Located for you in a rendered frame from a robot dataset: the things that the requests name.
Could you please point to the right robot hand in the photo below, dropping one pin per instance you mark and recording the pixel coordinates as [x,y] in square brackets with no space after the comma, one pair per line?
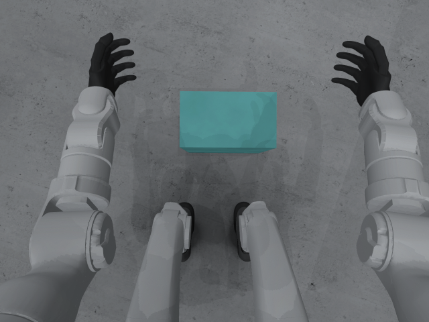
[373,75]

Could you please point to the robot left upper arm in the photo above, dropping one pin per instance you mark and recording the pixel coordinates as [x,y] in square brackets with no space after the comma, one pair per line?
[68,249]

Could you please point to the left robot forearm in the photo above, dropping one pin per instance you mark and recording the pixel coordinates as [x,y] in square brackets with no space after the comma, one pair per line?
[83,177]

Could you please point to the robot right upper arm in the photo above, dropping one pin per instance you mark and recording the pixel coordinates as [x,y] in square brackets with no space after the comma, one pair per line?
[396,247]

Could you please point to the carton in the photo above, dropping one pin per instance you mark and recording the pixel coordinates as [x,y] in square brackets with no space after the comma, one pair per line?
[228,122]

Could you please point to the left robot hand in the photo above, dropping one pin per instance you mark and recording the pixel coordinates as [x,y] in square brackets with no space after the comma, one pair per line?
[102,73]

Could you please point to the robot shin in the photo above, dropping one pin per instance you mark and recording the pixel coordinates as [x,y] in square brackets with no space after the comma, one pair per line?
[259,205]
[172,206]

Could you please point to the right robot shin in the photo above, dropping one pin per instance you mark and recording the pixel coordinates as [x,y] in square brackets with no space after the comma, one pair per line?
[259,205]

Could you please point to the left robot shin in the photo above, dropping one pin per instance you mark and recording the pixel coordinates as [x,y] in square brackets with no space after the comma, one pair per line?
[172,206]

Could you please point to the right robot forearm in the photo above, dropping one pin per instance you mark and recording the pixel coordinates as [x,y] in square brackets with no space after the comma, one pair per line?
[392,157]

